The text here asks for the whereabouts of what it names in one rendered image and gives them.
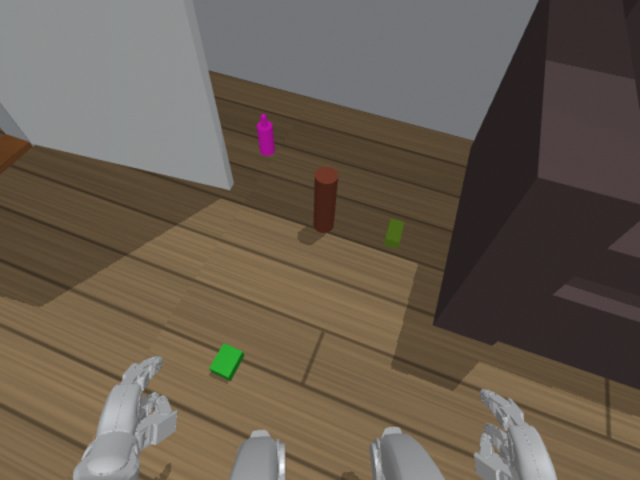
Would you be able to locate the left robot hand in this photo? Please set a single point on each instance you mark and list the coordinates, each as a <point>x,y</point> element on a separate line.
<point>125,410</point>

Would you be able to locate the sofa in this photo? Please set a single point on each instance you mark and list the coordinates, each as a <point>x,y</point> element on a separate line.
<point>545,249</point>

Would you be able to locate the right robot hand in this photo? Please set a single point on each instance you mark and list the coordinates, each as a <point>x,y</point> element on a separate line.
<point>523,453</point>

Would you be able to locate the left robot arm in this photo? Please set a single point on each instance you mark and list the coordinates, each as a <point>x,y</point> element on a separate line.
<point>111,456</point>

